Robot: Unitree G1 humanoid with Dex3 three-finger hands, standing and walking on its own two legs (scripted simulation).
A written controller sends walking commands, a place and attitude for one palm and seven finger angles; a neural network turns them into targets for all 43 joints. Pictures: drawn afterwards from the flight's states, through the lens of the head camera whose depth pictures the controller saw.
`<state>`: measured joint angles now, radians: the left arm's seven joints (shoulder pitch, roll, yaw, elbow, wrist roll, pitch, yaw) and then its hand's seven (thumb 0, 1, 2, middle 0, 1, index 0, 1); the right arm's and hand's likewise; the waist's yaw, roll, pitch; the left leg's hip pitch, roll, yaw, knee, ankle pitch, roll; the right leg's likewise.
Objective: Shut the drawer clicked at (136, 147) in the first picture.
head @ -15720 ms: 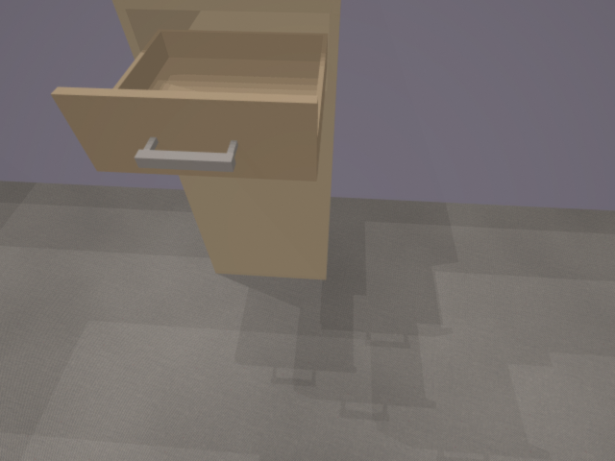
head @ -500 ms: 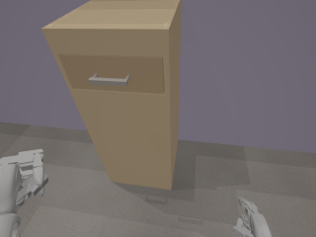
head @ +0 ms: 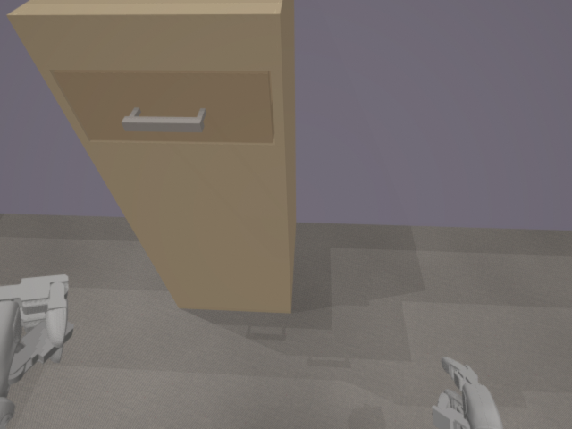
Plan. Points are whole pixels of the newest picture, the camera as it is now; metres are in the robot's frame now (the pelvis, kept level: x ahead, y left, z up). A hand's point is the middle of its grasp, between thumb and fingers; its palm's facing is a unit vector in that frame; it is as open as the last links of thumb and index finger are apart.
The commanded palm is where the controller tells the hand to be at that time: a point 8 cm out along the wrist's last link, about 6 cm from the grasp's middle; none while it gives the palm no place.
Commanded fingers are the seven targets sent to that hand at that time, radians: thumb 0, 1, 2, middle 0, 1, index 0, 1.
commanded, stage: step back with the hand held close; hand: left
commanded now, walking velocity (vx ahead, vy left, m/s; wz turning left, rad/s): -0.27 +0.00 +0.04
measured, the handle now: (166, 118) +0.61 +0.26 +0.11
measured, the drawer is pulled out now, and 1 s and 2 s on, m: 0.00 0.00 0.00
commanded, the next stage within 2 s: stop stepping back and stand still in 0.84 s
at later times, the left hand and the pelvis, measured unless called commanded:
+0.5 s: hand out of the picture +0.08 +0.27 +0.16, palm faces +0.43 -0.79 -0.44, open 3.3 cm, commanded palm +0.02 +0.31 +0.17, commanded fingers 0.00 0.90 0.90 -1.40 -1.60 -1.40 -1.60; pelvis -0.09 +0.02 -0.02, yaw +4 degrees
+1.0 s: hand out of the picture +0.00 +0.26 +0.17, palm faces +0.30 -0.86 -0.42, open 3.3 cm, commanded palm -0.05 +0.30 +0.17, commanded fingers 0.00 0.90 0.90 -1.40 -1.60 -1.40 -1.60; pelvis -0.20 +0.03 -0.02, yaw -4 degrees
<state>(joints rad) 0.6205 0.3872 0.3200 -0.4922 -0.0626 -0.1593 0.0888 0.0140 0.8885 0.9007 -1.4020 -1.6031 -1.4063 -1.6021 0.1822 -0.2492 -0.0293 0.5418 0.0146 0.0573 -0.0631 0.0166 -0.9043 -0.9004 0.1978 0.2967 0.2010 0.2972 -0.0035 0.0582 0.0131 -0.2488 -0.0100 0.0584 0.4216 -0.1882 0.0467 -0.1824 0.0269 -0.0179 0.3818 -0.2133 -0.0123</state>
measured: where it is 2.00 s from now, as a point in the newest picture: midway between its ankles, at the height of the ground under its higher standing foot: outside the picture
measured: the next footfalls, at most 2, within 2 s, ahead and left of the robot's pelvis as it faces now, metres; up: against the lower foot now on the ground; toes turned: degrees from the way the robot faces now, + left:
right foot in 0.90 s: -0.29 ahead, -0.11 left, +0.00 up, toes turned -3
left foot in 1.04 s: -0.06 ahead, +0.08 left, +0.00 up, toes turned -4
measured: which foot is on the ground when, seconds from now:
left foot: down 0.00-0.90, up 0.92-1.00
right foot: down 0.00-0.58, up 0.60-0.88, down 0.90-1.00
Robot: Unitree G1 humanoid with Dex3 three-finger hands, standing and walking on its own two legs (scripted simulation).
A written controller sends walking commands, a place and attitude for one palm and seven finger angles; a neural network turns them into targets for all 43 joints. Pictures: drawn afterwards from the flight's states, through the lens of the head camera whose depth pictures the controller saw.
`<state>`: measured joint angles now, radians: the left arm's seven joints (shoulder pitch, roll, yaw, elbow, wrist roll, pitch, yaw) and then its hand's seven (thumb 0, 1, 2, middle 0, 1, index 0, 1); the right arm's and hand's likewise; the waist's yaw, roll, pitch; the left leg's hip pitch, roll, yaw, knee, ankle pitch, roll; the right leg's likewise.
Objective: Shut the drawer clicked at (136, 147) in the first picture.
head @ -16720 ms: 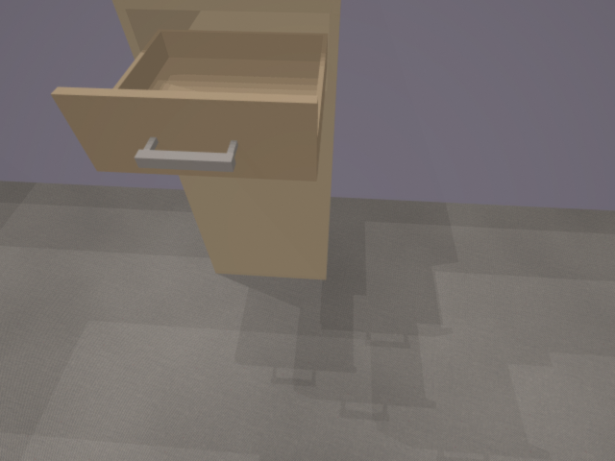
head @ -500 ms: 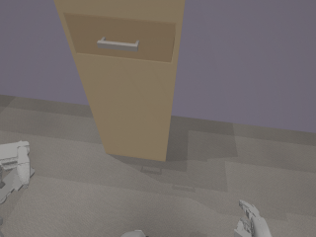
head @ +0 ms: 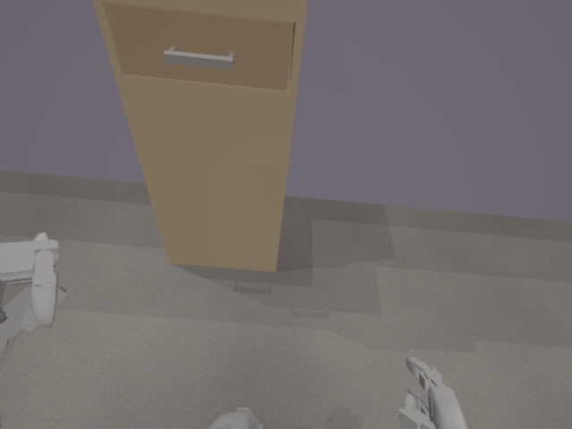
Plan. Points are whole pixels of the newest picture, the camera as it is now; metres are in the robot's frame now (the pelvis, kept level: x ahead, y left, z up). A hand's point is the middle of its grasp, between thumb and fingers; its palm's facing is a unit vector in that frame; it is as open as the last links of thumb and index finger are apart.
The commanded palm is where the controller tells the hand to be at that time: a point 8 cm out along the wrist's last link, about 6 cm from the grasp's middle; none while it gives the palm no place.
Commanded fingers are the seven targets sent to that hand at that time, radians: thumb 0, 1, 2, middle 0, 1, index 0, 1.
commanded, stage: stop stepping back and stand still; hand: left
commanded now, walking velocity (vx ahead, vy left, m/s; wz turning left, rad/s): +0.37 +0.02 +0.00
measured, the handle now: (200, 56) +0.79 +0.29 +0.13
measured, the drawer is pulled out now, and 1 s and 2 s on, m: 0.00 0.00 0.00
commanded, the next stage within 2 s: let the arm hang, fingers relaxed in 1.58 s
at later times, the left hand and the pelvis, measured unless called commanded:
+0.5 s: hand out of the picture +0.04 +0.30 +0.19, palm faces +0.50 -0.81 -0.31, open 3.2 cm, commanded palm -0.02 +0.33 +0.19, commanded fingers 0.00 0.90 0.90 -1.40 -1.60 -1.40 -1.60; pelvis -0.15 +0.05 +0.00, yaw +0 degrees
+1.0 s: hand out of the picture +0.00 +0.27 +0.18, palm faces +0.47 -0.76 -0.44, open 3.3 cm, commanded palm -0.05 +0.31 +0.19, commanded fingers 0.00 0.90 0.90 -1.40 -1.60 -1.40 -1.60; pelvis -0.17 +0.03 +0.01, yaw +3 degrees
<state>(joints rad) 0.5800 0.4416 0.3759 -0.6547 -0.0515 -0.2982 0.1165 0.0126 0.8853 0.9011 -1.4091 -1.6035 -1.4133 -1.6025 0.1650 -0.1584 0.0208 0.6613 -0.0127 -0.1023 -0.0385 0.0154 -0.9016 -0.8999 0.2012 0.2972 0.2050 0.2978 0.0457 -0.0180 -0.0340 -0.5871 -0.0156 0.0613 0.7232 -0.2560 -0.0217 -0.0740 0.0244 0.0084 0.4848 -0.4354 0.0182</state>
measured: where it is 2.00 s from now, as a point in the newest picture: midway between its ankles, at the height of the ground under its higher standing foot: outside the picture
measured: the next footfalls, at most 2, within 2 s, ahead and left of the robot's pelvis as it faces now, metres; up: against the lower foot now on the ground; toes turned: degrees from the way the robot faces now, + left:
left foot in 0.04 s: +0.14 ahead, +0.05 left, +0.00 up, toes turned +0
right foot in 0.28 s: -0.01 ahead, -0.09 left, +0.02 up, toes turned -8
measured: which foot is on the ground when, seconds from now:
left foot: up 0.00-0.02, down 0.04-0.26, up 0.28-0.46, down 0.48-0.78, up 0.80-1.00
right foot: down 0.00-0.02, up 0.04-0.26, down 0.28-0.48, up 0.50-0.78, down 0.80-1.00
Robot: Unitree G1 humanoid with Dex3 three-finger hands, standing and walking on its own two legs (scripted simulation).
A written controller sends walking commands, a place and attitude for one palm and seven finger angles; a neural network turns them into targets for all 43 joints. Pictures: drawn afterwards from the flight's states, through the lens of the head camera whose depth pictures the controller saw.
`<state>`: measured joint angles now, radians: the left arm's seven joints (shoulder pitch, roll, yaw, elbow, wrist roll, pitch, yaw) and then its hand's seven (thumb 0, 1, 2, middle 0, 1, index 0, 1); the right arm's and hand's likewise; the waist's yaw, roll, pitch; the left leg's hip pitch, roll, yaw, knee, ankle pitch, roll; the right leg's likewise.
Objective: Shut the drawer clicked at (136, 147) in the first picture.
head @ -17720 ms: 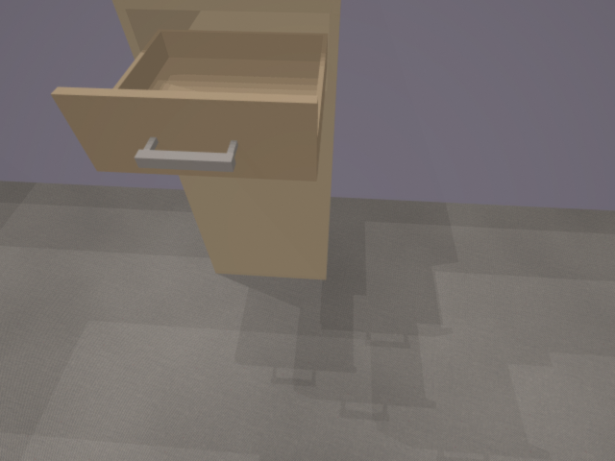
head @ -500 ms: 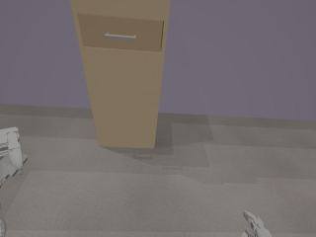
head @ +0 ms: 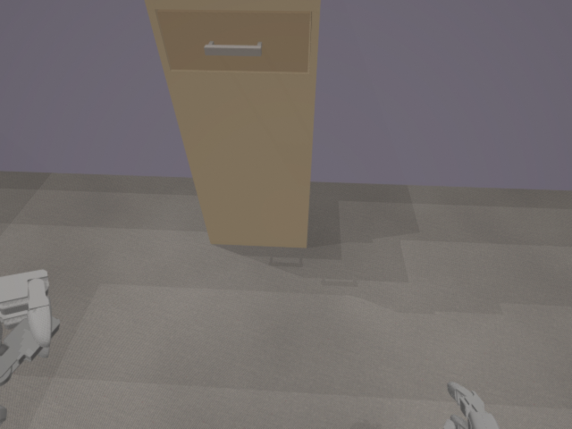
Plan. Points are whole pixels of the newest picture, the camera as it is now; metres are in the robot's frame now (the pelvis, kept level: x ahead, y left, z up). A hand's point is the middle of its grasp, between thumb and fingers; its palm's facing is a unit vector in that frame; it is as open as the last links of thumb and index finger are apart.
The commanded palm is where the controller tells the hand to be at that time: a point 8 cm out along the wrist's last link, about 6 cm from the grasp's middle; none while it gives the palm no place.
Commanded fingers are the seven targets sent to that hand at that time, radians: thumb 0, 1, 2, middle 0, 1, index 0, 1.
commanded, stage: stop stepping back and stand still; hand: left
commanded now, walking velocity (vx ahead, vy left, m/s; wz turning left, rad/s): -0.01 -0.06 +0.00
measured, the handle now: (234, 47) +0.97 +0.20 +0.12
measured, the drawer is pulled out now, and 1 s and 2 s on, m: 0.00 0.00 0.00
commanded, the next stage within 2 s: let the arm hang, fingers relaxed in 0.58 s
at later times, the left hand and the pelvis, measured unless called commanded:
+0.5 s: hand (84, 274) +0.24 +0.24 +0.16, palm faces +0.36 -0.79 -0.50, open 3.3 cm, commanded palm +0.18 +0.28 +0.18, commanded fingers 0.00 0.90 0.90 -1.40 -1.60 -1.40 -1.60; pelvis +0.04 +0.00 +0.00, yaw +0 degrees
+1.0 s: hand out of the picture +0.07 +0.20 -0.17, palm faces +0.01 -0.97 -0.24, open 3.2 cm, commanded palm none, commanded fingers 0.00 0.90 0.90 -0.72 -0.86 -0.72 -0.86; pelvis +0.01 +0.01 +0.00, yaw +2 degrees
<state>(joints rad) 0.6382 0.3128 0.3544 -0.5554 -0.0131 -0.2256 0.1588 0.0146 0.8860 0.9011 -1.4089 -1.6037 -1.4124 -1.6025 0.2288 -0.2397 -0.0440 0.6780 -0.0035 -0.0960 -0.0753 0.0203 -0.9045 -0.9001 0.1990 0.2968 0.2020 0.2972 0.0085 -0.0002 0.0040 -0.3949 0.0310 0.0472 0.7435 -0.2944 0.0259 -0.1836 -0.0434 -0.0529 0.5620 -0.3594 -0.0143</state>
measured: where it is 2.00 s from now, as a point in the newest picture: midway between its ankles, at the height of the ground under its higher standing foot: outside the picture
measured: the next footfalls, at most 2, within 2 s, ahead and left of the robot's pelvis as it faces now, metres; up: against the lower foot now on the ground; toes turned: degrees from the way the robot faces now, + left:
left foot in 0.04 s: +0.08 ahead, +0.12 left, +0.00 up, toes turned +2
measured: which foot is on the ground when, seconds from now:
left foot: up 0.00-0.02, down 0.04-1.00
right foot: down 0.00-1.00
